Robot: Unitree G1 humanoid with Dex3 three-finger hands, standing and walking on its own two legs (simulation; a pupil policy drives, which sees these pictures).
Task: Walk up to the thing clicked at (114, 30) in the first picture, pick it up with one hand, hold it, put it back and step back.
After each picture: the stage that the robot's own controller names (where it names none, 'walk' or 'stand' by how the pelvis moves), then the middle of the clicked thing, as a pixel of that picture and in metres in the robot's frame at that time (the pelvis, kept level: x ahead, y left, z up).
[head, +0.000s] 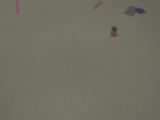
stand; (113, 31) +1.62 -0.34 -0.72
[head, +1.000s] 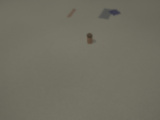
walk; (89, 38) +1.51 +0.08 -0.69
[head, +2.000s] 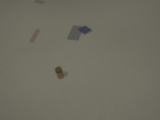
walk; (59, 72) +0.96 +0.36 -0.72
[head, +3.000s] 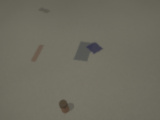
walk; (64, 106) +0.60 +0.27 -0.71
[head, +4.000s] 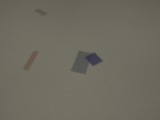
stand; out of the picture +0.42 +0.22 -0.70
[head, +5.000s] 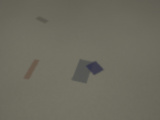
stand; out of the picture +0.38 +0.21 -0.72
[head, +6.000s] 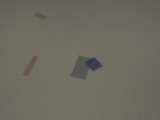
stand; out of the picture +0.38 +0.22 -0.72
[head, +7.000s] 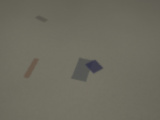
stand; out of the picture +0.39 +0.21 -0.73
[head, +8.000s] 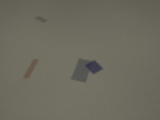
stand; out of the picture +0.38 +0.21 -0.73
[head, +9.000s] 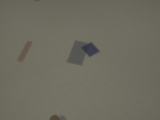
go down; out of the picture +0.39 +0.22 -0.71
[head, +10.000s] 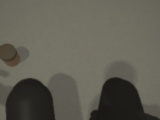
go down; (9, 56) +0.44 +0.29 -0.29
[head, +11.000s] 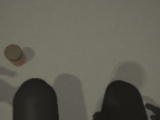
close in; (15, 56) +0.44 +0.29 -0.30
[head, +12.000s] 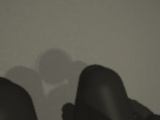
close in; out of the picture +0.40 +0.33 -0.22
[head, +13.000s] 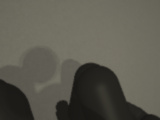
close; out of the picture +0.40 +0.34 -0.22
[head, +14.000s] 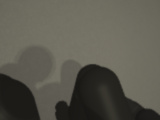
close; out of the picture +0.38 +0.33 -0.23
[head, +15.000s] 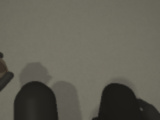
lift; out of the picture +0.33 +0.30 -0.08
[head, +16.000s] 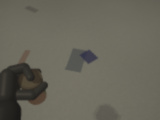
hold; (33, 87) +0.33 +0.18 +0.04
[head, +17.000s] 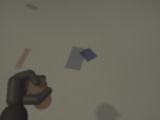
hold; (39, 93) +0.33 +0.18 -0.01
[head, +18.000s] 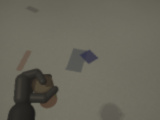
crouch; (45, 92) +0.33 +0.16 -0.01
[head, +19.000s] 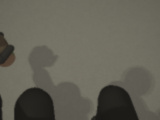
crouch; (0, 51) +0.44 +0.27 -0.11
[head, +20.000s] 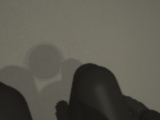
lower; out of the picture +0.39 +0.35 -0.22
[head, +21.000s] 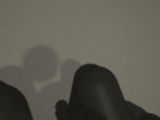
lower; out of the picture +0.39 +0.34 -0.22
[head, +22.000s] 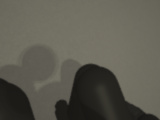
lower; out of the picture +0.39 +0.34 -0.23
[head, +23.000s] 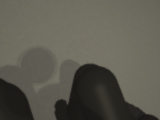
lower; out of the picture +0.39 +0.34 -0.22
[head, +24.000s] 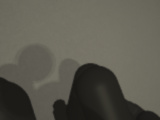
open; out of the picture +0.39 +0.32 -0.22
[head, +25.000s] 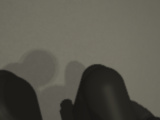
stand; out of the picture +0.39 +0.32 -0.23
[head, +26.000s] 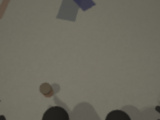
walk; (46, 90) +0.41 +0.24 -0.51
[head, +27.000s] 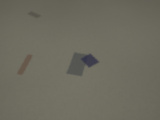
stand; out of the picture +0.38 +0.21 -0.66
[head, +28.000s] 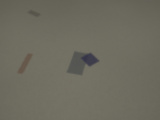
stand; out of the picture +0.38 +0.21 -0.67
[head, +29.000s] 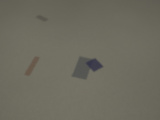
stand; out of the picture +0.40 +0.19 -0.72
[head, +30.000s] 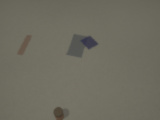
walk; (58, 114) +0.44 +0.17 -0.70
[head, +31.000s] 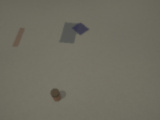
walk; (56, 95) +0.56 +0.26 -0.69
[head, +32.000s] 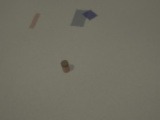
walk; (65, 66) +0.84 +0.25 -0.70
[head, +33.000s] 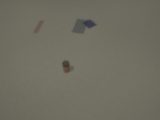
stand; (66, 66) +0.98 +0.22 -0.71
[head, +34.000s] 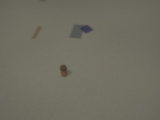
stand; (63, 71) +1.00 +0.24 -0.72
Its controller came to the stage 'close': yes
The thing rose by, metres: 0.70
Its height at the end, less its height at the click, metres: +0.00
